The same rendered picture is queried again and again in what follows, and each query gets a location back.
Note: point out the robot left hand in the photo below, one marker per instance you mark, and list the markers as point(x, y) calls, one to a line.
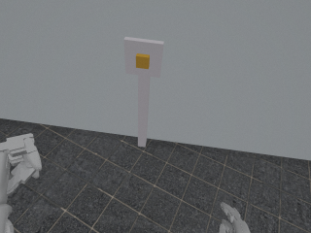
point(20, 152)

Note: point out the button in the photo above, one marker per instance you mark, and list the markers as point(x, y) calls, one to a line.
point(142, 61)

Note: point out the left robot forearm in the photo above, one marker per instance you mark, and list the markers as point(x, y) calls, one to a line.
point(5, 225)

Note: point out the panel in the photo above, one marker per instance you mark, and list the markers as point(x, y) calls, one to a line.
point(154, 49)

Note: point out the robot right hand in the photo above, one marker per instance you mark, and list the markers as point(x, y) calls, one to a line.
point(238, 225)

